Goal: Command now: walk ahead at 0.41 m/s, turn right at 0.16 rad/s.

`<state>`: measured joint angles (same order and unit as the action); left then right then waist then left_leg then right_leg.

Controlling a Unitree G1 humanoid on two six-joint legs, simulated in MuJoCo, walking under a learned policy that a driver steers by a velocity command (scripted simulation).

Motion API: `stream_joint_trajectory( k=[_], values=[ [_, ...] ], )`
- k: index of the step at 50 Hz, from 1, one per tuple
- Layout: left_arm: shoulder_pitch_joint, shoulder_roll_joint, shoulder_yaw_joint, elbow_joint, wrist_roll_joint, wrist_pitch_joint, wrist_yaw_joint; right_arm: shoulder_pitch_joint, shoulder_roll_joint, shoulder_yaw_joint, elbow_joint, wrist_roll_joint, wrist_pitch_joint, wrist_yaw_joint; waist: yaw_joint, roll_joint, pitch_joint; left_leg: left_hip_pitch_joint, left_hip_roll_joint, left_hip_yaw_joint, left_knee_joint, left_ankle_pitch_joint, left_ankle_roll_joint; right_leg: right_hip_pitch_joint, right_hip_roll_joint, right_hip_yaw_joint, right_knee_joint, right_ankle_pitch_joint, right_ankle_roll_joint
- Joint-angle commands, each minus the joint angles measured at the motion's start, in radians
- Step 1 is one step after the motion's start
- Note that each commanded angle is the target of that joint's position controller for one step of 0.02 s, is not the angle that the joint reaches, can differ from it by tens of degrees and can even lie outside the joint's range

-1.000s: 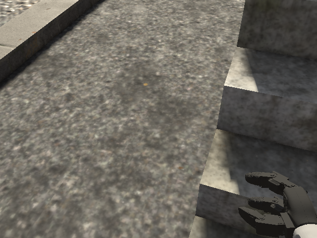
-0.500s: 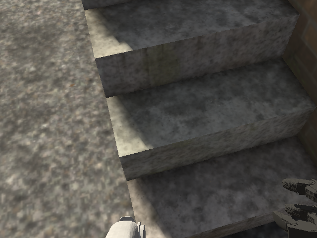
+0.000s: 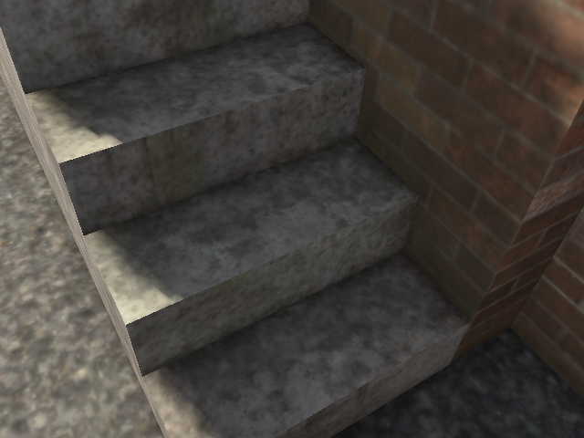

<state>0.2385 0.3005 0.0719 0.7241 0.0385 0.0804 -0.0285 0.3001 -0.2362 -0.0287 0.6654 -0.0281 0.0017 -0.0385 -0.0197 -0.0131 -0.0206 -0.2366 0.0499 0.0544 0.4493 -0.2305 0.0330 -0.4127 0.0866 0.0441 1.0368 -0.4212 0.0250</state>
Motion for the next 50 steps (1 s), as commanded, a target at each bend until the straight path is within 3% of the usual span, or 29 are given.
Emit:
stream_joint_trajectory(
  k=[1, 3, 4, 5, 6, 7, 8, 10, 16, 23, 27, 30, 31, 32, 33, 34, 35, 37, 39, 40, 41, 42, 43, 44, 45, 46, 47, 48, 50],
  values=[
    [-0.025, 0.054, -0.003, -0.075, -0.016, -0.029, -0.03, -0.025, -0.2, -0.066, -0.029, -0.001, -0.008, 0.012, 0.024, 0.247, 0.036, -0.067, 0.187, -0.232, -0.306, -0.411, 0.114, 0.154, -0.032, -0.102, -0.332, -0.119, -0.07],
    [0.106, 0.061, -0.005, -0.017, -0.027, -0.049, -0.017, -0.078, -0.188, -0.067, -0.031, 0.001, 0.001, 0.011, 0.081, 0.176, 0.079, -0.17, 0.156, -0.188, -0.225, -0.378, 0.116, 0.339, -0.045, -0.161, -0.597, -0.018, -0.133],
    [0.232, 0.053, -0.008, 0.044, -0.024, -0.066, -0.004, -0.129, -0.161, -0.062, -0.04, 0.006, 0.009, 0.01, 0.149, 0.041, 0.129, -0.29, 0.087, -0.104, -0.056, -0.401, 0.095, 0.471, -0.019, -0.202, -0.786, 0.067, -0.144],
    [0.286, 0.048, -0.015, 0.077, -0.008, -0.094, 0.0, -0.162, -0.097, -0.047, -0.055, 0.005, 0.006, 0.016, 0.169, -0.142, 0.146, -0.493, -0.006, -0.012, 0.29, -0.351, 0.082, 0.6, -0.14, -0.001, -0.811, -0.005, -0.139],
    [0.274, 0.029, -0.05, 0.034, 0.001, -0.122, -0.004, -0.192, 0.044, 0.003, -0.097, 0.006, -0.012, 0.02, 0.127, -0.171, 0.116, -0.682, -0.056, -0.064, 0.588, -0.355, 0.068, 0.564, -0.343, 0.328, -0.725, -0.216, -0.104],
    [0.257, 0.197, 0.008, 0.01, 0.003, -0.121, 0.019, -0.278, -0.026, -0.013, -0.193, 0.024, -0.031, 0.044, 0.14, -0.271, 0.152, -0.865, -0.062, -0.171, 0.6, -0.184, 0.05, 0.46, -0.523, 0.749, -1.007, -0.597, -0.245],
    [0.175, 0.172, 0.006, 0.005, 0.002, -0.134, 0.03, -0.349, -0.109, -0.037, -0.19, 0.019, -0.045, 0.057, 0.102, -0.113, 0.251, -0.896, -0.008, -0.218, 0.653, -0.012, 0.03, 0.417, -0.522, 0.718, -1.058, -0.555, -0.251],
    [0.116, 0.143, 0.002, 0.005, -0.013, -0.167, 0.029, -0.211, -0.145, -0.054, -0.082, 0.001, -0.047, 0.079, 0.043, -0.003, 0.159, -0.764, -0.02, -0.197, 0.635, 0.123, -0.003, 0.443, -0.36, 0.398, -0.983, -0.205, -0.16],
    [0.235, 0.056, -0.028, 0.096, -0.013, -0.213, 0.024, -0.265, -0.102, -0.048, -0.051, 0.012, -0.025, 0.094, 0.085, -0.076, 0.136, -0.65, -0.09, -0.131, 0.615, 0.246, 0.009, 0.411, -0.25, -0.003, -0.977, 0.222, -0.057],
    [0.419, 0.027, -0.044, 0.216, 0.043, -0.219, 0.037, -0.396, -0.044, -0.004, -0.082, -0.011, -0.029, 0.083, 0.11, -0.085, 0.165, -1.028, -0.048, -0.028, 0.957, 0.015, 0.109, 0.768, -0.331, -0.116, -0.809, 0.826, -0.078],
    [0.283, 0.018, -0.059, 0.172, 0.045, -0.22, 0.051, -0.361, -0.054, 0.024, -0.091, -0.012, -0.024, 0.075, -0.031, -0.076, 0.092, -0.689, -0.075, 0.16, 0.85, -0.099, 0.205, 0.601, -0.307, -0.314, -0.658, 1.594, -0.018],
    [-0.001, 0.141, -0.033, 0.077, -0.021, -0.228, 0.067, 0.126, -0.133, -0.023, 0.054, -0.011, 0.0, 0.069, -0.3, -0.142, -0.124, 0.096, -0.137, 0.101, 0.548, 0.08, 0.21, 0.293, -0.355, -0.245, -0.227, 1.942, -0.057],
    [-0.105, 0.18, -0.012, 0.035, -0.058, -0.214, 0.048, 0.333, -0.196, -0.06, 0.123, -0.013, -0.018, 0.06, -0.387, -0.108, -0.153, 0.334, -0.123, 0.045, 0.306, 0.167, 0.241, 0.149, -0.297, -0.231, 0.125, 1.764, -0.082],
    [-0.217, 0.114, -0.008, 0.06, -0.088, -0.176, 0.034, 0.322, -0.164, -0.073, 0.147, 0.02, -0.049, 0.055, -0.407, 0.256, 0.049, 0.382, -0.066, -0.088, -0.26, 0.581, 0.239, -0.105, 0.037, -0.296, 0.671, 0.215, -0.062],
    [-0.085, -0.036, -0.059, -0.071, -0.01, -0.198, 0.036, 0.197, -0.293, -0.082, 0.167, 0.003, -0.053, 0.04, -0.085, 0.267, 0.127, 0.449, 0.049, -0.331, 0.12, 1.506, 0.256, -0.49, 0.034, -0.15, 0.984, 0.02, -0.037],
    [-0.031, -0.096, -0.08, -0.122, 0.004, -0.214, 0.022, 0.188, -0.231, -0.068, 0.152, 0.006, -0.041, 0.033, -0.028, 0.108, -0.163, 0.588, 0.114, -0.543, 0.101, 1.269, 0.358, -0.523, 0.002, 0.008, 1.058, 0.15, -0.063],
    [0.0, -0.109, -0.097, -0.141, -0.011, -0.217, 0.023, 0.138, -0.183, -0.057, 0.144, -0.001, -0.018, 0.028, 0.035, 0.067, -0.15, 0.479, 0.145, -0.685, -0.036, 0.768, 0.378, -0.611, -0.009, 0.006, 1.164, 0.153, -0.069],
    [-0.099, -0.166, -0.133, -0.186, 0.07, -0.205, 0.008, 0.08, -0.135, -0.037, 0.147, 0.004, -0.03, 0.022, 0.082, -0.064, -0.004, 0.195, 0.102, -0.641, -0.11, 0.237, 0.331, -0.789, -0.046, -0.006, 1.311, 0.072, -0.092],
    [-0.16, -0.178, -0.148, -0.247, 0.055, -0.165, 0.019, 0.046, -0.11, -0.01, 0.165, 0.001, -0.069, 0.036, 0.148, -0.119, 0.131, -0.195, 0.013, -0.445, -0.142, 0.254, 0.201, -0.717, -0.077, -0.058, 1.118, 0.085, -0.081],
    [-0.26, -0.018, -0.088, -0.237, 0.0, -0.135, 0.06, 0.057, -0.135, -0.019, 0.111, 0.033, -0.061, 0.069, 0.034, 0.049, 0.153, -0.221, -0.04, -0.272, -0.234, 0.781, 0.289, -0.628, 0.003, -0.148, 1.028, -0.25, -0.042],
    [-0.339, -0.076, -0.134, -0.352, -0.043, -0.205, 0.075, 0.082, -0.05, 0.004, 0.17, 0.09, -0.084, 0.017, 0.021, -0.076, 0.351, -0.273, -0.03, -0.42, -0.036, 1.27, 0.08, -0.741, 0.007, -0.151, 1.052, -0.409, 0.031],
    [-0.454, -0.187, -0.171, -0.473, 0.0, -0.238, 0.068, 0.145, -0.077, -0.005, 0.202, 0.069, -0.054, -0.014, 0.03, -0.048, 0.209, -0.257, -0.06, -0.428, 0.001, 1.481, -0.047, -0.658, 0.012, -0.173, 0.811, -0.405, 0.039],
    [-0.349, -0.166, -0.185, -0.512, -0.008, -0.238, 0.068, -0.037, -0.147, -0.029, 0.095, 0.083, -0.009, -0.048, 0.156, -0.057, -0.029, -0.457, -0.108, -0.408, -0.057, 1.662, -0.128, -0.033, 0.039, -0.219, 0.15, -0.261, 0.017],
    [-0.198, -0.088, -0.129, -0.397, -0.031, -0.201, 0.1, -0.011, -0.222, -0.069, 0.065, 0.067, -0.009, -0.048, 0.174, -0.043, -0.24, -0.487, -0.098, -0.505, 0.061, 1.85, -0.114, 0.29, 0.12, -0.226, 0.137, -0.054, 0.009],
    [0.099, 0.002, -0.062, -0.278, -0.049, -0.153, 0.108, -0.174, -0.316, -0.103, 0.041, 0.042, 0.001, -0.042, 0.375, -0.131, -0.46, -0.396, -0.1, -0.424, 0.363, 1.402, -0.139, 0.532, -0.026, 0.01, -0.015, 0.391, -0.11],
    [0.219, 0.061, -0.054, -0.245, 0.013, -0.133, 0.105, -0.228, -0.298, -0.111, -0.025, 0.041, -0.024, -0.017, 0.369, -0.539, -0.702, -0.391, -0.351, -0.354, 1.187, -0.418, -0.255, 0.654, -0.482, 0.779, -0.279, 1.25, -0.488],
    [0.094, 0.02, -0.048, -0.314, 0.028, -0.144, 0.114, -0.017, -0.386, -0.136, 0.037, 0.069, -0.057, 0.036, 0.278, -0.303, -0.819, -0.373, -0.332, -0.459, 1.561, -0.369, -0.274, 0.634, -0.597, 1.087, -0.288, 1.25, -0.598],
    [0.026, -0.016, -0.06, -0.288, -0.003, -0.15, 0.112, -0.14, -0.299, -0.103, -0.038, 0.094, -0.025, 0.029, 0.232, -0.305, -0.57, -0.529, -0.276, -0.381, 1.595, -0.421, -0.287, 0.474, -0.466, 0.886, -0.281, 1.11, -0.506],
    [-0.082, -0.068, -0.05, -0.247, -0.062, -0.121, 0.121, -0.089, -0.135, -0.04, -0.069, 0.025, 0.031, 0.016, 0.062, 0.05, -0.242, -0.639, -0.214, -0.343, 1.499, -0.279, -0.182, 0.291, -0.32, 0.487, -0.225, 0.728, -0.293]
  ],
)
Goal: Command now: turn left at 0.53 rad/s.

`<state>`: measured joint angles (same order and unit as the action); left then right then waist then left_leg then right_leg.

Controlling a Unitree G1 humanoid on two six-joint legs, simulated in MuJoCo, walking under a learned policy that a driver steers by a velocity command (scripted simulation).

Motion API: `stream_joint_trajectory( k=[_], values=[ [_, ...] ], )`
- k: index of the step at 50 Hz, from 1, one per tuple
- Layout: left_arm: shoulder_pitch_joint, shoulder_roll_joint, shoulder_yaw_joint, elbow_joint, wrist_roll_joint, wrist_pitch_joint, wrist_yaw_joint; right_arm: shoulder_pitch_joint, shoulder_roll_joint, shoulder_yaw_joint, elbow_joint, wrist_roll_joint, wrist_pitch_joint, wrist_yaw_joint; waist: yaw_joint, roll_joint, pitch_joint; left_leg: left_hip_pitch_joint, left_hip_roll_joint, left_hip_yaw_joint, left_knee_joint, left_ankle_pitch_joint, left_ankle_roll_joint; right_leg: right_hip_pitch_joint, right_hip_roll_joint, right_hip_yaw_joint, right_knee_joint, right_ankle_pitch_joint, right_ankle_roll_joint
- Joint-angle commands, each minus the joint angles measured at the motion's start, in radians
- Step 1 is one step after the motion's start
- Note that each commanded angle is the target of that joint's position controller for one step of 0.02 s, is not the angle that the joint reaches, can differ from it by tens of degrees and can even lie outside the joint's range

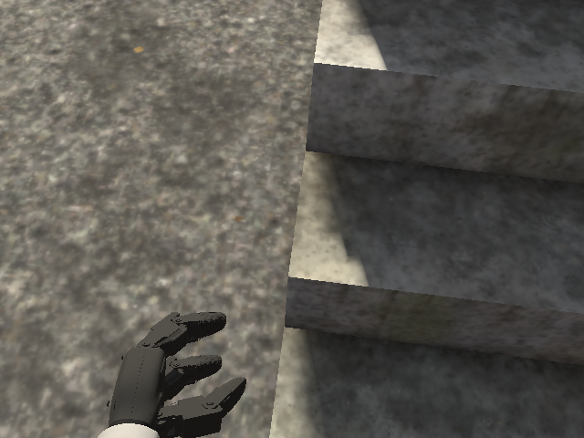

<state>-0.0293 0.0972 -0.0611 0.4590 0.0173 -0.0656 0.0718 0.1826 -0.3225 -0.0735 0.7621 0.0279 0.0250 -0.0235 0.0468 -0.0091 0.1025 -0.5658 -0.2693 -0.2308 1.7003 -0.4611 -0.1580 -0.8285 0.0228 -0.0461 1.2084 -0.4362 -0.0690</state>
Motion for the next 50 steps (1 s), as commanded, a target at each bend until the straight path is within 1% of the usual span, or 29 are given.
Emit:
stream_joint_trajectory(
  k=[1, 2, 3, 4, 5, 6, 9, 12, 16, 17, 20, 21, 22, 23, 25, 27, 28, 30, 33, 36, 39, 41, 43, 45, 46, 47, 48, 49, 50],
  values=[
    [0.141, 0.104, 0.078, 0.036, -0.035, 0.034, 0.033, 0.057, -0.002, 0.025, -0.171, -0.027, 0.015, 0.015, -0.061, 0.097, -0.197, -0.29, 0.132, -0.008, 0.238, -0.059, 0.032, 0.535, -0.206, 0.442, -0.422, 0.583, -0.178],
    [0.111, -0.095, -0.042, 0.08, -0.013, -0.019, -0.014, -0.041, 0.011, 0.077, -0.241, -0.126, -0.031, 0.014, -0.06, 0.166, -0.145, -0.422, 0.246, -0.056, -0.045, -0.114, 0.111, 0.393, -0.251, 0.349, -0.406, 0.619, -0.146],
    [0.206, -0.084, -0.026, 0.111, -0.041, -0.042, -0.011, -0.045, 0.092, 0.106, -0.245, -0.138, -0.071, 0.031, -0.057, 0.114, -0.179, -0.356, 0.286, 0.011, -0.201, -0.105, 0.12, 0.423, -0.193, 0.303, -0.394, 0.613, -0.144],
    [0.214, 0.008, 0.004, 0.135, -0.033, -0.044, -0.003, 0.022, 0.141, 0.126, -0.215, -0.105, -0.095, 0.068, -0.081, 0.067, -0.224, -0.233, 0.295, 0.113, -0.285, 0.088, 0.109, 0.373, -0.105, 0.176, -0.42, 0.566, -0.112],
    [0.274, 0.155, 0.1, 0.21, 0.049, -0.038, 0.015, -0.107, 0.102, 0.059, -0.215, -0.021, -0.021, 0.038, -0.057, 0.191, -0.109, -0.061, 0.137, 0.234, -0.281, 0.228, 0.063, 0.228, -0.139, 0.181, -0.522, 0.803, -0.149],
    [0.263, 0.219, 0.116, 0.21, 0.053, -0.031, 0.011, -0.063, 0.084, 0.054, -0.231, -0.001, 0.017, 0.02, -0.087, 0.039, -0.121, -0.072, 0.124, 0.193, -0.26, 0.283, 0.041, 0.276, -0.168, 0.18, -0.557, 0.826, -0.159],
    [0.208, 0.195, 0.117, 0.196, -0.004, -0.006, -0.028, 0.003, 0.001, 0.033, -0.233, -0.028, 0.071, 0.021, -0.126, -0.148, -0.191, -0.127, 0.187, 0.083, -0.217, 0.329, 0.061, 0.412, -0.233, 0.269, -0.552, 0.665, -0.143],
    [0.256, 0.233, 0.144, 0.193, -0.001, 0.009, -0.014, -0.115, -0.027, 0.03, -0.287, -0.073, 0.064, 0.027, -0.083, -0.105, -0.194, -0.141, 0.268, 0.143, -0.405, 0.428, 0.088, 0.484, -0.229, 0.363, -0.474, 0.545, -0.12],
    [0.218, 0.233, 0.174, 0.152, 0.022, 0.035, 0.035, -0.133, 0.027, 0.057, -0.298, -0.039, 0.013, 0.043, -0.051, -0.174, -0.222, 0.173, 0.307, 0.164, -1.03, 0.708, 0.156, 0.38, -0.12, 0.29, -0.353, 0.244, -0.011],
    [0.248, 0.235, 0.171, 0.126, -0.053, 0.064, 0.068, -0.094, 0.034, 0.047, -0.238, 0.012, 0.014, 0.049, -0.018, -0.186, -0.2, 0.227, 0.371, 0.091, -1.225, 0.803, 0.162, 0.34, -0.129, 0.314, -0.286, 0.064, 0.023],
    [0.356, 0.147, 0.154, 0.14, -0.02, 0.091, 0.1, -0.059, 0.028, 0.05, -0.15, 0.003, 0.035, 0.058, 0.034, 0.031, -0.113, 0.47, 0.413, 0.185, -1.566, 1.213, 0.149, 0.129, -0.019, 0.234, 0.0, -0.155, 0.079],
    [0.269, 0.124, 0.141, 0.2, -0.053, 0.071, 0.09, 0.279, 0.031, 0.039, -0.086, 0.001, 0.011, 0.055, -0.231, -0.051, -0.25, 0.475, 0.483, 0.106, -1.698, 1.292, 0.133, 0.304, 0.03, 0.087, 0.44, -0.236, 0.141],
    [0.389, 0.033, 0.141, 0.199, -0.046, 0.072, 0.055, 0.117, -0.104, 0.057, -0.055, -0.058, -0.008, 0.064, -0.034, 0.161, -0.305, 0.618, 0.479, 0.13, -1.279, 1.952, 0.057, 0.01, 0.167, 0.017, 1.007, -0.433, 0.221],
    [0.605, 0.012, 0.134, 0.204, -0.062, 0.058, 0.027, 0.048, -0.187, 0.038, -0.039, -0.089, -0.016, 0.073, 0.08, 0.304, -0.431, 0.735, 0.613, 0.006, -1.201, 1.97, 0.125, -0.136, 0.139, 0.113, 1.298, -0.357, 0.256],
    [0.543, 0.105, 0.132, 0.245, -0.04, 0.069, 0.015, -0.014, -0.114, 0.057, -0.041, -0.08, 0.031, 0.069, 0.062, 0.21, -0.337, 0.797, 0.518, 0.093, -1.143, 1.407, 0.291, -0.315, 0.137, 0.151, 1.36, -0.289, 0.255],
    [0.352, 0.142, 0.122, 0.181, -0.031, 0.089, 0.027, -0.048, -0.057, 0.07, -0.095, -0.051, 0.044, 0.006, 0.001, 0.068, -0.259, 0.634, 0.541, 0.047, -1.256, 0.868, 0.305, -0.317, 0.057, 0.124, 1.281, -0.079, 0.256],
    [0.347, 0.14, 0.121, 0.106, -0.048, 0.107, 0.033, -0.065, -0.119, 0.063, -0.102, -0.061, 0.027, -0.029, 0.048, 0.192, -0.267, 0.526, 0.722, -0.143, -1.373, 0.501, 0.424, -0.251, 0.003, 0.125, 1.339, -0.031, 0.266],
    [0.307, 0.209, 0.142, 0.109, -0.049, 0.142, 0.032, -0.058, -0.034, 0.094, -0.125, -0.04, 0.02, -0.081, -0.007, 0.171, -0.21, 0.463, 0.656, -0.09, -1.436, 0.162, 0.356, -0.208, 0.027, 0.116, 1.308, 0.019, 0.25],
    [0.275, 0.212, 0.141, 0.074, -0.031, 0.167, 0.034, -0.027, -0.05, 0.086, -0.147, -0.036, 0.021, -0.102, -0.029, 0.156, -0.163, 0.347, 0.552, 0.118, -1.445, 0.173, 0.267, -0.045, 0.054, 0.068, 1.068, 0.073, 0.208],
    [0.34, 0.194, 0.136, 0.064, -0.032, 0.166, 0.022, -0.056, -0.086, 0.059, -0.182, -0.023, 0.025, -0.115, 0.006, 0.21, -0.134, 0.232, 0.536, 0.202, -1.516, 0.067, 0.274, 0.139, 0.044, 0.033, 0.836, 0.058, 0.188],
    [0.359, 0.203, 0.136, 0.067, -0.018, 0.163, 0.013, -0.149, -0.108, 0.019, -0.234, -0.005, 0.014, -0.129, 0.047, 0.17, -0.096, 0.156, 0.52, 0.31, -1.551, -0.005, 0.269, 0.341, -0.02, 0.032, 0.118, 0.085, 0.146],
    [0.373, 0.166, 0.124, 0.091, -0.028, 0.163, -0.006, -0.115, -0.143, -0.014, -0.248, -0.005, 0.004, -0.111, -0.002, 0.206, -0.149, 0.227, 0.577, 0.299, -1.605, -0.08, 0.301, 0.488, -0.05, -0.011, -0.244, -0.135, 0.09],
    [0.448, 0.229, 0.14, 0.155, -0.018, 0.184, -0.041, -0.062, -0.136, -0.029, -0.239, 0.007, 0.006, -0.091, -0.052, 0.174, -0.166, 0.255, 0.609, 0.251, -1.553, -0.085, 0.305, 0.593, -0.069, -0.059, -0.501, -0.088, 0.01],
    [0.551, 0.227, 0.15, 0.235, -0.009, 0.181, -0.056, -0.042, -0.108, -0.031, -0.206, 0.016, 0.016, -0.078, -0.037, 0.031, -0.131, 0.222, 0.557, 0.332, -1.37, -0.161, 0.224, 0.642, 0.01, -0.091, -0.75, -0.049, -0.067],
    [0.595, 0.177, 0.14, 0.267, -0.016, 0.171, -0.054, -0.04, -0.081, -0.033, -0.179, 0.022, 0.027, -0.06, -0.003, -0.169, -0.047, 0.015, 0.503, 0.4, -1.051, -0.217, 0.163, 0.685, -0.032, 0.074, -0.802, 0.033, -0.124],
    [0.54, 0.351, 0.169, 0.199, -0.001, 0.138, -0.043, -0.07, 0.022, -0.014, -0.251, -0.01, 0.033, -0.051, -0.04, -0.443, 0.01, -0.275, 0.329, 0.352, -0.677, -0.228, 0.061, 0.536, -0.321, 0.706, -0.9, 0.157, -0.3],
    [0.457, 0.443, 0.202, 0.144, 0.047, 0.09, -0.039, -0.247, -0.031, -0.035, -0.28, -0.013, 0.032, -0.054, 0.04, -0.272, 0.049, -0.313, 0.29, 0.132, -0.431, -0.175, 0.042, 0.335, -0.414, 0.829, -1.093, -0.209, -0.387],
    [0.281, 0.46, 0.203, 0.13, 0.029, 0.067, -0.022, -0.241, -0.08, -0.054, -0.289, -0.017, 0.025, -0.047, -0.058, -0.196, 0.083, -0.305, 0.288, 0.064, -0.365, -0.021, 0.071, 0.304, -0.357, 0.735, -1.104, -0.391, -0.282],
    [0.158, 0.398, 0.177, 0.102, 0.006, 0.064, -0.015, -0.172, -0.082, -0.059, -0.244, -0.033, 0.02, -0.044, -0.111, -0.16, 0.075, -0.25, 0.273, 0.111, -0.286, 0.105, 0.07, 0.31, -0.281, 0.593, -1.041, -0.283, -0.188]
  ],
)
Over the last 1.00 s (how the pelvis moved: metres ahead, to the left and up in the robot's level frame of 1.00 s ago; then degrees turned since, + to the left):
0.42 0.10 0.08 34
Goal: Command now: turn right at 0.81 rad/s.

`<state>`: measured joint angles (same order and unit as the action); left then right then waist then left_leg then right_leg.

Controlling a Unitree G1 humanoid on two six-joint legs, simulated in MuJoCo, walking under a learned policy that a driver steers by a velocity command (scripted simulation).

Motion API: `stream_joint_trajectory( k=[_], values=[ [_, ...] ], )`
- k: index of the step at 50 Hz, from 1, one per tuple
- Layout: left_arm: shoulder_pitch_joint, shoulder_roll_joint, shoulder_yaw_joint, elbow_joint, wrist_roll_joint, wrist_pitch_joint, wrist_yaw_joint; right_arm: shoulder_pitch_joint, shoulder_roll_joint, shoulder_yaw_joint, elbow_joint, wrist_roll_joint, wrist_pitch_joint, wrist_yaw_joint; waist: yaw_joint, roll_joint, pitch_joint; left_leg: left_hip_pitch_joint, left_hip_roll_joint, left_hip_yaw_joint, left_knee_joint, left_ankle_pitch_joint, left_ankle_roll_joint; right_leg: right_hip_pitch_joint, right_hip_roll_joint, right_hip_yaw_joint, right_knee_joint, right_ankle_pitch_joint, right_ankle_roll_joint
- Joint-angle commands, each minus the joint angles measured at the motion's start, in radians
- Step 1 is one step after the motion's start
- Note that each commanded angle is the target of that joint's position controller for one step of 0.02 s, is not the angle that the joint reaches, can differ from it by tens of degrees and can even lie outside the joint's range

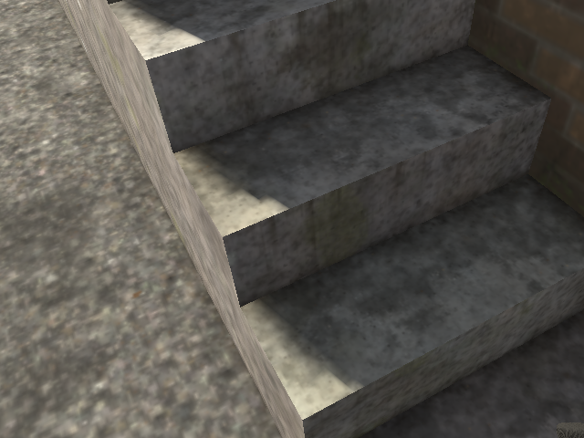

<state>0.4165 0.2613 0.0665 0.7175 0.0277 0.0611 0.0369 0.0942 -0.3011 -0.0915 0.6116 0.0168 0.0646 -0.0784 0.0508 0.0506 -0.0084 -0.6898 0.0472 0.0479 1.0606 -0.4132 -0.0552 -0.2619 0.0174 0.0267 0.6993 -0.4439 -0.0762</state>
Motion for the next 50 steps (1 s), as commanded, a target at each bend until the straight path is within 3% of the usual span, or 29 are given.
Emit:
stream_joint_trajectory(
  k=[1, 2, 4, 6, 9, 10, 12, 13, 15, 16, 17, 18, 19, 20, 22, 24, 26, 28, 29, 30, 31, 32, 33, 34, 35, 37, 41, 45, 50],
  values=[
    [-0.342, 0.166, 0.023, -0.169, -0.017, -0.06, 0.016, -0.028, -0.089, -0.04, -0.057, -0.048, -0.026, 0.011, -0.131, -0.187, 0.14, -0.081, -0.055, -0.129, 0.415, 0.142, -0.046, -0.246, -0.231, 0.42, -0.461, -0.166, -0.139],
    [-0.336, 0.127, 0.007, -0.173, -0.023, -0.06, 0.019, -0.003, -0.07, -0.037, -0.048, -0.06, -0.035, 0.017, -0.128, -0.155, 0.083, -0.041, -0.069, -0.096, 0.471, 0.202, -0.054, -0.222, -0.204, 0.364, -0.409, -0.086, -0.128],
    [-0.277, 0.066, -0.017, -0.175, -0.027, -0.052, 0.028, -0.009, -0.017, -0.015, -0.047, -0.043, -0.046, 0.025, -0.097, -0.147, 0.003, -0.007, -0.075, -0.048, 0.49, 0.249, -0.063, -0.128, -0.161, 0.29, -0.319, 0.084, -0.128],
    [-0.208, 0.049, -0.023, -0.169, -0.025, -0.042, 0.04, -0.045, 0.02, 0.01, -0.068, -0.03, -0.052, 0.028, -0.061, -0.172, -0.03, -0.024, -0.06, -0.034, 0.293, 0.22, -0.067, 0.018, -0.15, 0.277, -0.266, 0.283, -0.13],
    [-0.141, 0.057, -0.017, -0.169, -0.026, -0.028, 0.041, -0.091, 0.048, 0.035, -0.089, -0.012, -0.045, 0.045, -0.006, -0.245, -0.056, 0.062, -0.04, -0.025, -0.076, 0.104, -0.053, 0.126, -0.172, 0.329, -0.264, 0.226, -0.118],
    [-0.149, 0.051, -0.022, -0.17, -0.016, -0.027, 0.034, -0.047, 0.04, 0.036, -0.072, -0.001, -0.042, 0.052, -0.012, -0.263, -0.064, 0.151, -0.031, -0.025, -0.158, 0.016, -0.041, 0.102, -0.186, 0.332, -0.283, 0.187, -0.126],
    [-0.158, 0.002, -0.041, -0.153, -0.005, -0.032, 0.018, 0.031, 0.028, 0.036, -0.035, 0.011, -0.039, 0.065, -0.01, -0.278, -0.046, 0.317, -0.014, -0.007, -0.32, -0.084, -0.017, 0.022, -0.206, 0.341, -0.307, 0.139, -0.141],
    [-0.16, -0.009, -0.045, -0.135, -0.012, -0.034, 0.015, 0.073, 0.032, 0.037, -0.018, 0.008, -0.047, 0.069, -0.022, -0.244, -0.022, 0.399, -0.015, 0.003, -0.464, 0.003, 0.003, -0.023, -0.199, 0.328, -0.291, 0.114, -0.13],
    [-0.159, 0.047, -0.023, -0.127, -0.03, -0.048, 0.016, 0.048, -0.014, 0.029, -0.023, 0.002, -0.06, 0.074, -0.016, -0.165, 0.044, 0.411, -0.022, -0.039, -0.662, 0.177, 0.041, -0.027, -0.134, 0.276, -0.196, 0.192, -0.076],
    [-0.158, 0.061, -0.012, -0.144, -0.013, -0.06, 0.018, 0.069, -0.074, 0.022, -0.042, -0.008, -0.07, 0.076, 0.005, -0.048, 0.0, 0.448, 0.074, -0.182, -0.645, 0.484, 0.071, -0.045, -0.061, 0.196, -0.047, 0.171, -0.027],
    [-0.16, 0.055, -0.009, -0.169, 0.013, -0.065, 0.029, 0.061, -0.114, 0.008, -0.03, -0.007, -0.085, 0.08, 0.041, 0.147, 0.013, 0.344, 0.151, -0.34, -0.698, 0.466, 0.196, -0.043, 0.013, 0.073, -0.069, 0.091, 0.057],
    [-0.258, 0.076, 0.001, -0.185, 0.012, -0.068, 0.041, 0.028, -0.074, 0.012, -0.05, -0.008, -0.091, 0.077, -0.003, 0.168, 0.054, 0.299, 0.171, -0.405, -0.749, 0.423, 0.254, -0.043, 0.024, 0.043, -0.01, 0.085, 0.1],
    [-0.312, 0.051, 0.0, -0.2, 0.0, -0.069, 0.036, 0.017, -0.047, 0.017, -0.046, -0.017, -0.091, 0.068, -0.016, 0.171, 0.029, 0.331, 0.175, -0.426, -0.74, 0.413, 0.261, -0.051, 0.03, 0.037, 0.008, 0.088, 0.107],
    [-0.352, 0.035, 0.003, -0.206, -0.009, -0.071, 0.036, 0.027, -0.061, 0.008, -0.054, -0.02, -0.092, 0.058, -0.03, 0.171, -0.001, 0.412, 0.159, -0.437, -0.708, 0.446, 0.266, -0.105, 0.045, 0.022, 0.031, 0.076, 0.11],
    [-0.375, 0.015, 0.007, -0.219, -0.019, -0.08, 0.023, 0.067, -0.107, -0.018, -0.06, 0.0, -0.092, 0.041, -0.064, 0.152, -0.049, 0.539, 0.176, -0.495, -0.669, 0.556, 0.29, -0.206, 0.064, 0.032, 0.085, -0.049, 0.116],
    [-0.38, -0.01, -0.001, -0.223, -0.03, -0.089, 0.003, 0.09, -0.109, -0.028, -0.064, 0.007, -0.079, 0.032, -0.079, 0.097, -0.089, 0.626, 0.173, -0.535, -0.658, 0.591, 0.294, -0.265, 0.064, 0.049, 0.067, -0.11, 0.115],
    [-0.349, -0.005, 0.002, -0.198, -0.046, -0.098, -0.009, 0.046, -0.106, -0.037, -0.083, 0.017, -0.053, 0.022, -0.064, 0.096, -0.107, 0.602, 0.147, -0.536, -0.655, 0.568, 0.269, -0.207, 0.07, 0.044, -0.043, -0.021, 0.109],
    [-0.238, 0.012, 0.014, -0.14, -0.049, -0.097, -0.02, -0.015, -0.107, -0.043, -0.104, 0.032, -0.026, 0.02, -0.01, 0.096, -0.121, 0.458, 0.083, -0.491, -0.634, 0.443, 0.214, 0.008, 0.081, 0.01, -0.262, 0.179, 0.088],
    [-0.181, 0.05, 0.03, -0.114, -0.043, -0.09, -0.021, -0.018, -0.077, -0.037, -0.113, 0.037, -0.02, 0.02, 0.003, 0.049, -0.122, 0.31, 0.036, -0.452, -0.57, 0.277, 0.162, 0.167, 0.026, 0.046, -0.333, 0.242, 0.063],
    [-0.148, 0.152, 0.055, -0.111, -0.011, -0.08, -0.013, -0.01, 0.005, -0.016, -0.135, 0.031, -0.02, 0.026, -0.01, -0.228, -0.102, 0.017, -0.104, -0.289, -0.301, -0.043, 0.086, 0.309, -0.222, 0.338, -0.413, 0.222, -0.051],
    [-0.202, 0.155, 0.054, -0.136, 0.039, -0.086, -0.019, 0.016, -0.043, -0.029, -0.138, 0.007, -0.033, 0.033, -0.029, -0.324, -0.068, -0.09, -0.121, -0.239, -0.027, -0.22, 0.036, 0.189, -0.447, 0.536, -0.447, 0.375, -0.173],
    [-0.27, 0.102, 0.035, -0.169, 0.038, -0.094, -0.014, 0.056, -0.121, -0.054, -0.108, -0.004, -0.036, 0.045, -0.068, -0.219, -0.061, -0.06, -0.059, -0.244, 0.162, -0.167, 0.013, 0.134, -0.442, 0.462, -0.439, 0.413, -0.199],
    [-0.341, 0.067, 0.022, -0.178, 0.023, -0.095, -0.005, 0.098, -0.135, -0.061, -0.074, -0.003, -0.028, 0.051, -0.105, -0.153, -0.046, -0.037, -0.044, -0.218, 0.236, -0.081, -0.003, 0.086, -0.356, 0.328, -0.422, 0.386, -0.153],
    [-0.385, 0.064, 0.02, -0.187, 0.004, -0.093, 0.004, 0.13, -0.125, -0.061, -0.046, -0.003, -0.02, 0.051, -0.118, -0.118, -0.035, -0.036, -0.035, -0.199, 0.278, 0.007, -0.014, 0.07, -0.284, 0.234, -0.409, 0.338, -0.111],
    [-0.396, 0.067, 0.015, -0.188, -0.008, -0.089, 0.015, 0.131, -0.103, -0.052, -0.039, -0.001, -0.015, 0.053, -0.108, -0.115, -0.021, -0.037, -0.032, -0.176, 0.336, 0.07, -0.029, 0.043, -0.252, 0.167, -0.402, 0.351, -0.1],
    [-0.35, 0.084, 0.009, -0.176, 0.007, -0.079, 0.034, 0.075, -0.075, -0.036, -0.063, 0.0, -0.011, 0.057, -0.077, -0.12, -0.011, -0.048, -0.02, -0.114, 0.32, 0.164, -0.055, 0.031, -0.225, 0.071, -0.408, 0.355, -0.109],
    [-0.218, 0.133, 0.021, -0.136, 0.019, -0.061, 0.052, -0.029, -0.06, -0.015, -0.123, -0.002, -0.01, 0.053, 0.0, -0.143, -0.031, -0.103, 0.027, -0.084, 0.153, 0.162, -0.089, 0.179, -0.305, 0.053, -0.425, 0.356, -0.158],
    [-0.204, 0.172, 0.04, -0.114, 0.004, -0.057, 0.045, -0.047, -0.044, -0.005, -0.147, -0.006, -0.013, 0.068, 0.013, -0.162, -0.056, -0.04, 0.059, -0.067, 0.028, 0.097, -0.076, 0.201, -0.354, 0.01, -0.424, 0.332, -0.171],
    [-0.236, 0.194, 0.048, -0.093, -0.021, -0.064, 0.013, -0.027, -0.02, 0.013, -0.143, -0.006, 0.002, 0.078, -0.011, -0.189, -0.086, 0.196, 0.011, -0.008, -0.21, -0.03, -0.006, 0.113, -0.363, -0.053, -0.368, 0.409, -0.156]
  ],
)
Over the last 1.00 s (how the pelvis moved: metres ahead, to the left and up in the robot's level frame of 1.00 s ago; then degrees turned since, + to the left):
-0.12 0.24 -0.10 -34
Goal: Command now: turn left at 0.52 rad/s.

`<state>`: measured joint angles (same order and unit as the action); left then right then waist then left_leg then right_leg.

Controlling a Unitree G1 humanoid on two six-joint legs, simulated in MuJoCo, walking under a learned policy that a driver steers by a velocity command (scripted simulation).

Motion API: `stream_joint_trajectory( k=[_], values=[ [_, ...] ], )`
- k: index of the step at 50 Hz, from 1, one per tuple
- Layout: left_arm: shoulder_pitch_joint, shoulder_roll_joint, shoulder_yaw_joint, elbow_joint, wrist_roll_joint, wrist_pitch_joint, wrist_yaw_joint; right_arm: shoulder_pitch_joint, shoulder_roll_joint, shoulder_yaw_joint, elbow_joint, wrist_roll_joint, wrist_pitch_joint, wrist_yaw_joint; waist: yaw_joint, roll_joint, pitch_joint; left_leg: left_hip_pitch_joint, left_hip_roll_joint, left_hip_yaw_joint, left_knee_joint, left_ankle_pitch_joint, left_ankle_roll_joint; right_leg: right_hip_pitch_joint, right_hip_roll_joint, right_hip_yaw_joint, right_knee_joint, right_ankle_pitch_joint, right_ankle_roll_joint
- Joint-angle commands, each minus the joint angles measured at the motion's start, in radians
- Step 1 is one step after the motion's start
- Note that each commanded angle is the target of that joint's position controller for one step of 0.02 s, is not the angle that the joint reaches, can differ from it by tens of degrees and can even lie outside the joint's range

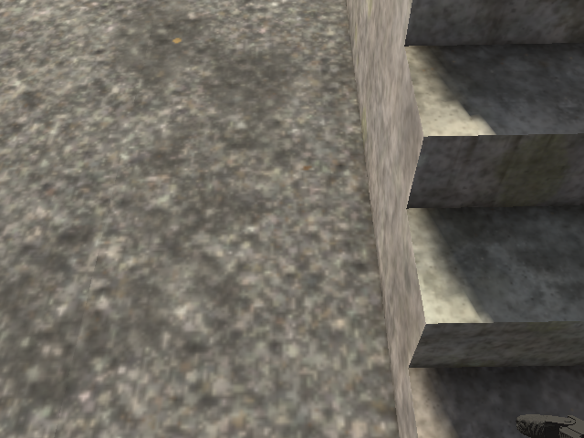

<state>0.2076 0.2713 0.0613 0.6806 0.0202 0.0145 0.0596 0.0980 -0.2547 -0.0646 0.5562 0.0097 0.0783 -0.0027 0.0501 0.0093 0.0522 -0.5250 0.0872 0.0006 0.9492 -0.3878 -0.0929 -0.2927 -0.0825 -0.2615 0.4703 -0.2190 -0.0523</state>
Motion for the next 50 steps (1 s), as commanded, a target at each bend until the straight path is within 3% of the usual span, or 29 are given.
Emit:
stream_joint_trajectory(
  k=[1, 3, 4, 5, 6, 7, 8, 9, 10, 11, 14, 17, 20, 23, 26, 28, 30, 31, 32, 33, 34, 35, 36, 37, 38, 42, 44, 50],
  values=[
    [-0.023, 0.187, 0.054, -0.046, -0.021, -0.021, -0.015, -0.023, -0.07, -0.015, -0.086, 0.002, -0.011, 0.004, -0.015, -0.164, -0.157, 0.072, -0.044, 0.047, -0.166, -0.048, 0.049, 0.151, -0.268, 0.235, -0.114, 0.232, -0.17],
    [-0.035, 0.181, 0.051, -0.027, -0.042, -0.019, -0.018, 0.047, -0.066, -0.018, -0.055, 0.002, -0.009, 0.007, -0.058, -0.172, -0.177, 0.215, -0.077, 0.08, -0.424, 0.09, 0.102, 0.14, -0.253, 0.2, -0.03, 0.293, -0.117],
    [0.02, 0.155, 0.043, 0.002, -0.047, -0.018, -0.019, 0.094, -0.091, -0.026, -0.03, 0.0, -0.009, 0.004, -0.062, -0.141, -0.181, 0.334, -0.108, 0.081, -0.561, 0.188, 0.133, 0.087, -0.22, 0.164, 0.025, 0.256, -0.06],
    [0.061, 0.114, 0.028, 0.012, -0.021, -0.023, -0.027, 0.133, -0.148, -0.041, -0.016, 0.005, -0.009, -0.004, -0.052, -0.013, -0.198, 0.522, -0.026, -0.047, -0.566, 0.41, 0.173, -0.082, -0.155, 0.087, 0.17, 0.095, 0.02],
    [0.031, 0.057, 0.001, -0.046, 0.027, -0.027, -0.044, 0.124, -0.258, -0.056, -0.036, -0.012, -0.011, -0.019, -0.042, 0.301, -0.19, 0.612, 0.26, -0.398, -0.534, 0.759, 0.34, -0.388, -0.025, 0.037, 0.436, -0.415, 0.135],
    [-0.027, 0.126, 0.026, -0.042, 0.007, -0.023, -0.036, 0.13, -0.213, -0.044, -0.045, -0.052, -0.029, -0.016, -0.115, 0.188, -0.261, 0.493, 0.342, -0.399, -0.569, 0.698, 0.466, -0.382, -0.021, 0.202, 0.621, -0.453, 0.162],
    [-0.03, 0.129, 0.027, -0.024, -0.027, -0.011, -0.036, 0.066, -0.142, -0.016, -0.035, -0.06, -0.051, -0.009, -0.086, 0.148, -0.224, 0.434, 0.267, -0.282, -0.595, 0.598, 0.423, -0.353, -0.027, 0.254, 0.663, -0.374, 0.155],
    [0.014, 0.104, 0.024, 0.008, -0.037, 0.0, -0.033, 0.001, -0.103, -0.005, -0.02, -0.047, -0.067, -0.003, -0.042, 0.148, -0.18, 0.385, 0.195, -0.193, -0.607, 0.494, 0.356, -0.338, -0.024, 0.268, 0.643, -0.299, 0.149],
    [0.033, 0.114, 0.029, 0.033, -0.023, 0.01, -0.024, -0.036, -0.076, 0.002, -0.013, -0.036, -0.079, -0.001, -0.033, 0.136, -0.153, 0.351, 0.169, -0.148, -0.615, 0.482, 0.321, -0.319, -0.019, 0.289, 0.645, -0.223, 0.152],
    [0.058, 0.12, 0.035, 0.048, -0.019, 0.016, -0.02, -0.054, -0.057, 0.009, 0.004, -0.036, -0.088, -0.005, -0.018, 0.139, -0.133, 0.296, 0.154, -0.096, -0.624, 0.538, 0.31, -0.266, 0.004, 0.319, 0.66, -0.165, 0.155],
    [0.049, 0.142, 0.046, 0.017, -0.039, 0.015, -0.017, -0.053, -0.095, -0.004, 0.013, -0.041, -0.085, -0.033, -0.026, 0.134, -0.114, 0.359, 0.18, -0.058, -0.642, 0.545, 0.323, -0.311, 0.034, 0.311, 0.675, -0.131, 0.173],
    [0.005, 0.109, 0.038, -0.03, -0.04, 0.024, -0.023, -0.02, -0.103, -0.011, 0.023, -0.033, -0.07, -0.054, -0.055, 0.105, -0.1, 0.443, 0.232, -0.075, -0.656, 0.463, 0.338, -0.372, -0.002, 0.306, 0.615, -0.147, 0.19],
    [-0.008, 0.077, 0.029, -0.067, -0.036, 0.027, -0.036, -0.026, -0.125, -0.028, 0.017, -0.028, -0.066, -0.059, -0.067, 0.096, -0.103, 0.452, 0.255, -0.039, -0.657, 0.448, 0.342, -0.347, -0.029, 0.274, 0.556, -0.169, 0.184],
    [-0.03, 0.057, 0.022, -0.105, -0.033, 0.03, -0.052, -0.024, -0.149, -0.044, 0.021, -0.025, -0.063, -0.052, -0.074, 0.108, -0.105, 0.442, 0.262, 0.027, -0.636, 0.522, 0.337, -0.286, -0.032, 0.228, 0.464, -0.204, 0.159],
    [-0.034, 0.067, 0.027, -0.131, -0.036, 0.041, -0.068, -0.024, -0.179, -0.062, 0.031, -0.014, -0.065, -0.04, -0.068, 0.119, -0.124, 0.457, 0.285, 0.072, -0.592, 0.616, 0.314, -0.216, -0.02, 0.189, 0.366, -0.218, 0.12],
    [-0.024, 0.081, 0.037, -0.143, -0.041, 0.051, -0.081, -0.038, -0.195, -0.071, 0.038, 0.0, -0.073, -0.03, -0.047, 0.125, -0.143, 0.462, 0.298, 0.101, -0.539, 0.618, 0.276, -0.148, -0.007, 0.171, 0.265, -0.179, 0.081],
    [0.045, 0.098, 0.055, -0.123, -0.043, 0.056, -0.077, -0.024, -0.172, -0.071, 0.064, 0.018, -0.071, -0.018, -0.005, 0.093, -0.161, 0.4, 0.257, 0.179, -0.402, 0.539, 0.188, 0.016, 0.052, 0.141, 0.068, -0.028, 0.025],
    [0.114, 0.162, 0.082, -0.105, -0.041, 0.053, -0.058, 0.014, -0.136, -0.064, 0.082, 0.008, -0.072, -0.008, 0.015, -0.023, -0.165, 0.269, 0.182, 0.238, -0.222, 0.444, 0.117, 0.175, 0.048, 0.224, -0.019, 0.197, -0.031],
    [0.173, 0.324, 0.122, -0.117, -0.032, 0.041, -0.037, -0.05, -0.067, -0.041, 0.012, -0.04, -0.081, -0.007, 0.007, -0.361, -0.155, -0.127, 0.032, 0.276, 0.14, -0.183, 0.009, 0.398, -0.208, 0.635, -0.024, 0.752, -0.174],
    [0.14, 0.32, 0.109, -0.149, 0.01, 0.006, -0.051, -0.142, -0.079, -0.037, -0.028, -0.046, -0.09, -0.017, 0.034, -0.304, -0.263, -0.248, -0.064, 0.031, 0.328, -0.34, -0.017, 0.362, -0.316, 0.83, -0.068, 0.735, -0.351],
    [0.101, 0.284, 0.101, -0.149, 0.006, -0.017, -0.06, -0.178, -0.123, -0.047, -0.031, -0.024, -0.089, -0.022, 0.039, -0.167, -0.254, -0.27, -0.049, -0.045, 0.377, -0.28, -0.002, 0.351, -0.278, 0.75, -0.097, 0.609, -0.331],
    [0.054, 0.265, 0.095, -0.144, -0.017, -0.026, -0.053, -0.171, -0.119, -0.045, -0.029, -0.015, -0.092, -0.028, 0.0, -0.122, -0.205, -0.28, -0.042, -0.074, 0.343, -0.178, 0.021, 0.317, -0.221, 0.691, -0.099, 0.519, -0.273],
    [-0.01, 0.234, 0.086, -0.153, -0.041, -0.022, -0.043, -0.14, -0.134, -0.05, -0.012, -0.027, -0.092, -0.039, -0.037, -0.063, -0.179, -0.277, -0.03, -0.09, 0.296, -0.09, 0.027, 0.286, -0.181, 0.648, -0.094, 0.468, -0.219],
    [-0.068, 0.218, 0.077, -0.167, -0.051, -0.016, -0.034, -0.115, -0.145, -0.056, -0.007, -0.036, -0.091, -0.044, -0.067, -0.07, -0.169, -0.231, -0.038, -0.09, 0.269, -0.024, 0.028, 0.226, -0.155, 0.616, -0.091, 0.479, -0.196],
    [-0.087, 0.21, 0.072, -0.177, -0.049, -0.013, -0.027, -0.101, -0.132, -0.05, -0.003, -0.039, -0.092, -0.042, -0.078, -0.081, -0.182, -0.186, -0.063, -0.081, 0.265, 0.022, 0.024, 0.193, -0.134, 0.602, -0.089, 0.501, -0.188],
    [-0.06, 0.216, 0.073, -0.174, -0.042, -0.01, -0.013, -0.09, -0.09, -0.032, 0.007, -0.024, -0.098, -0.04, -0.064, -0.092, -0.196, -0.138, -0.133, -0.092, 0.06, 0.096, 0.011, 0.191, -0.085, 0.623, -0.065, 0.45, -0.161],
    [-0.076, 0.209, 0.068, -0.18, -0.038, -0.006, -0.007, -0.077, -0.085, -0.028, 0.018, -0.017, -0.095, -0.037, -0.057, -0.126, -0.216, -0.093, -0.137, -0.084, -0.014, 0.114, 0.008, 0.18, -0.084, 0.62, -0.048, 0.407, -0.148],
    [-0.089, 0.176, 0.041, -0.181, -0.013, 0.001, -0.024, -0.081, -0.094, -0.026, 0.01, -0.009, -0.096, -0.025, -0.021, -0.188, -0.179, 0.039, -0.121, -0.063, -0.149, 0.04, 0.039, 0.1, -0.09, 0.698, -0.022, 0.357, -0.154]
  ],
)
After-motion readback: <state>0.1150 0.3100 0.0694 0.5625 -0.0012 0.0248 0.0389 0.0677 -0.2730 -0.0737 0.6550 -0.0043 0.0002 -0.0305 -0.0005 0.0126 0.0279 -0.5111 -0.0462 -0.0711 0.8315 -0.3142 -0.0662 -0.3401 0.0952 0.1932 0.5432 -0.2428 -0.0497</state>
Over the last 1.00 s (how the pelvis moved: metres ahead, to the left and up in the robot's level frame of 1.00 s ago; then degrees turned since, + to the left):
-0.13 -0.02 0.02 27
